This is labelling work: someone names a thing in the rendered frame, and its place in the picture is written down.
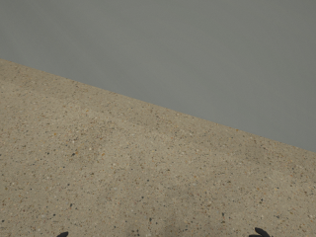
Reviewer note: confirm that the right robot hand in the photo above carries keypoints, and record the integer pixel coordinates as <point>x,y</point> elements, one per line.
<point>260,231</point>

